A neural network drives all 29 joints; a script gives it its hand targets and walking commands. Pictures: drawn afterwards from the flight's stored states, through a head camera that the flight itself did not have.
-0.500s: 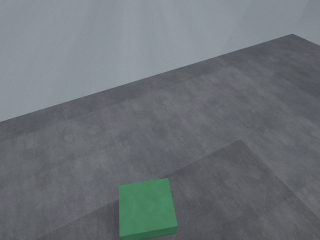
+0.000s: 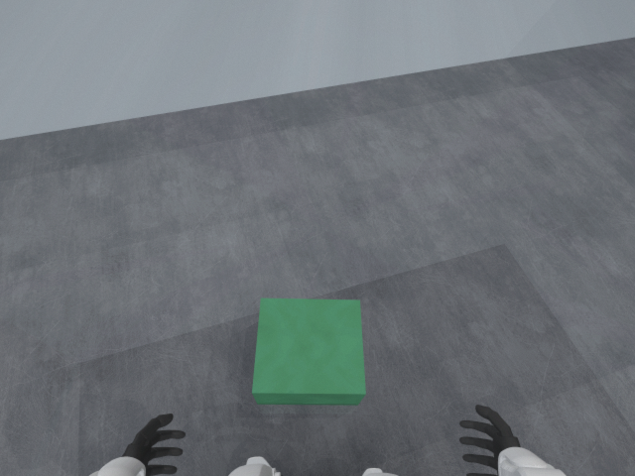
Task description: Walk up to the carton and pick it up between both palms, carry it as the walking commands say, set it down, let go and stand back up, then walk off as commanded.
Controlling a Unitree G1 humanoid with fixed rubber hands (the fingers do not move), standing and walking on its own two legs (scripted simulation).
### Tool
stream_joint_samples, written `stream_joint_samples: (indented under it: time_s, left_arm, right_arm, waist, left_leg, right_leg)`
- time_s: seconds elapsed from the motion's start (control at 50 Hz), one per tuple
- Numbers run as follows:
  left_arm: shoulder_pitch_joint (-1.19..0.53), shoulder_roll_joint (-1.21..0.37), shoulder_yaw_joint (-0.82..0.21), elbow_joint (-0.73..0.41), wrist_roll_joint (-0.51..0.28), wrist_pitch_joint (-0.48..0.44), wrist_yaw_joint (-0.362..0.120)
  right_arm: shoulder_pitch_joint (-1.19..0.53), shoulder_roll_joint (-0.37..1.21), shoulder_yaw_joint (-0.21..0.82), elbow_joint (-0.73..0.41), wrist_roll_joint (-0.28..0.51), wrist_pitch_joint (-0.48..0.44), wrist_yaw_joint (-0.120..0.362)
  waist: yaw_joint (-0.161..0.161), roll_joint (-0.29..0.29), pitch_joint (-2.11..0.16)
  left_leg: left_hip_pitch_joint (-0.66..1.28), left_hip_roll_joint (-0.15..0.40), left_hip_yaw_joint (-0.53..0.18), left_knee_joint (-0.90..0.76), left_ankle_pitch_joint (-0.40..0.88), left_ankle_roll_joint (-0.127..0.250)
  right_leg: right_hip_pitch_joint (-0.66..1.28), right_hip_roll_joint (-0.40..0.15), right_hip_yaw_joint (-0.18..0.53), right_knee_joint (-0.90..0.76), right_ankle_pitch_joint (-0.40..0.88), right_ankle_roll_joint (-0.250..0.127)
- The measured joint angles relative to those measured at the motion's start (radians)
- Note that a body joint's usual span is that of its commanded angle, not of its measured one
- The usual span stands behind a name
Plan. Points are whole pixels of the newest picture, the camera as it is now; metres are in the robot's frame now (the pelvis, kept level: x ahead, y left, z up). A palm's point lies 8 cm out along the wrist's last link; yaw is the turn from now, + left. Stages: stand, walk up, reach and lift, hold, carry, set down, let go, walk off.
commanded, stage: reach and lift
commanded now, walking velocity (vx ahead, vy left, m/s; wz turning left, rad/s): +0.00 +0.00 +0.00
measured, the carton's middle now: (309, 351) +0.47 -0.01 -0.66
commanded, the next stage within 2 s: none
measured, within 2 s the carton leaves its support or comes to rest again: neither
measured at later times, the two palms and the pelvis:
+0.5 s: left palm (162, 380) +0.27 +0.22 -0.13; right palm (489, 416) +0.21 -0.24 -0.13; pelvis -0.06 +0.02 -0.05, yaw -2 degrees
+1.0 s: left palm (179, 309) +0.40 +0.23 -0.16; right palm (458, 322) +0.36 -0.24 -0.16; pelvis -0.07 +0.00 -0.07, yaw -1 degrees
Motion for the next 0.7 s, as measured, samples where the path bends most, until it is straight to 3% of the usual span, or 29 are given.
stream_joint_samples:
  time_s: [0.12,0.26,0.46,0.7]
  left_arm:
    - [-0.026,-0.024,0.027,-0.030,-0.001,-0.068,0.027]
    - [-0.171,-0.019,0.061,0.001,-0.025,-0.052,0.049]
    - [-0.467,0.001,0.118,0.140,-0.038,-0.021,0.042]
    - [-0.790,0.066,0.193,0.328,-0.049,-0.113,0.013]
  right_arm:
    - [0.012,-0.022,-0.004,-0.042,0.009,-0.070,0.031]
    - [-0.062,-0.055,0.020,-0.071,0.035,-0.056,0.044]
    - [-0.326,-0.080,-0.001,-0.003,0.073,-0.022,0.044]
    - [-0.640,-0.072,-0.071,0.119,0.054,-0.081,0.013]
  waist:
    - [-0.020,0.019,0.004]
    - [-0.037,0.027,0.003]
    - [-0.040,0.022,0.073]
    - [-0.042,0.018,0.108]
  left_leg:
    - [-0.129,0.004,0.007,0.146,-0.054,0.013]
    - [-0.218,0.011,0.024,0.234,-0.071,0.025]
    - [-0.300,0.018,0.034,0.259,-0.031,0.031]
    - [-0.482,0.012,0.025,0.263,0.033,0.026]
  right_leg:
    - [-0.127,-0.004,0.006,0.143,-0.052,0.011]
    - [-0.224,-0.002,0.021,0.238,-0.067,0.017]
    - [-0.316,0.000,0.029,0.278,-0.031,0.020]
    - [-0.505,-0.008,0.016,0.309,0.012,0.014]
